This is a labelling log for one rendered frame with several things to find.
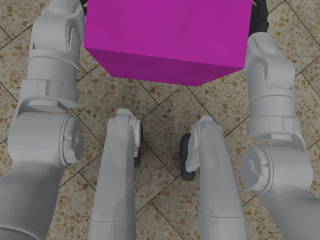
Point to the right robot hand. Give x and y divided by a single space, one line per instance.
259 16

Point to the right robot upper arm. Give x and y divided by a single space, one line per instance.
281 178

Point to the robot right shin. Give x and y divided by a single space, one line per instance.
193 162

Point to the left robot upper arm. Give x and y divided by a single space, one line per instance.
42 146

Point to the robot right forearm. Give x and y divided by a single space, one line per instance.
271 94

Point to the robot right thigh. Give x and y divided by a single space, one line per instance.
221 215

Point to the carton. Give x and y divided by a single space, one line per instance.
182 42

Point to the robot left forearm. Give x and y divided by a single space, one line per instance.
53 60

